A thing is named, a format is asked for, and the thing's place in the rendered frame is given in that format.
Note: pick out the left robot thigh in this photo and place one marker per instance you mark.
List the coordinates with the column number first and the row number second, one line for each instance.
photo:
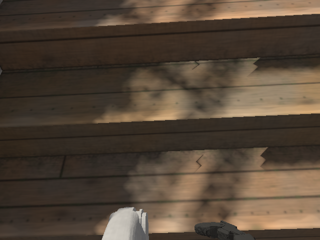
column 127, row 224

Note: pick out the robot right hand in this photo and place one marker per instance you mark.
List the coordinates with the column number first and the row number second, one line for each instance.
column 222, row 231

